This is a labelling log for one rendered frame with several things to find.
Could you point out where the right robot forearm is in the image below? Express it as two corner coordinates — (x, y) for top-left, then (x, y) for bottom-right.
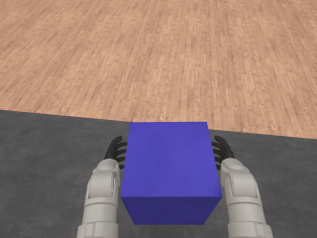
(220, 158), (273, 238)

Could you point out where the left robot forearm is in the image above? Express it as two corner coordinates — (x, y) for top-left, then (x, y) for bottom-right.
(76, 159), (121, 238)

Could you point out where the right robot hand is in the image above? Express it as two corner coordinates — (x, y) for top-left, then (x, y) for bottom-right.
(211, 135), (235, 171)

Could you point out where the carton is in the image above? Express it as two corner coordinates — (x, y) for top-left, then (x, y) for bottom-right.
(120, 121), (223, 225)

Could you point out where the left robot hand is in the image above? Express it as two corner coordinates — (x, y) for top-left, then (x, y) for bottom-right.
(104, 136), (128, 170)

